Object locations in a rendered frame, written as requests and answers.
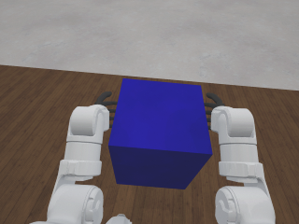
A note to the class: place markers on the robot left hand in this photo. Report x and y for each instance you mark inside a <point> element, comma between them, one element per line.
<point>100,101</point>

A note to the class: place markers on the robot right hand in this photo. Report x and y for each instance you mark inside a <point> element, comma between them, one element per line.
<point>218,102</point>

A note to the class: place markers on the right robot upper arm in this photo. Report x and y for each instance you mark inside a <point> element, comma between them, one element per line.
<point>243,205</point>

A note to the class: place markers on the carton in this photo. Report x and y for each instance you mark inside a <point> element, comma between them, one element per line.
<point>159,136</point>

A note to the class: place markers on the robot right forearm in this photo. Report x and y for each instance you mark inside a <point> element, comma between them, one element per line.
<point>239,155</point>

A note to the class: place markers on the robot left forearm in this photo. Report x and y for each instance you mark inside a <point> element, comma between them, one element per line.
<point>85,133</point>

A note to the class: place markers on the left robot upper arm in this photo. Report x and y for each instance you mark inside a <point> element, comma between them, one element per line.
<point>75,204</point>

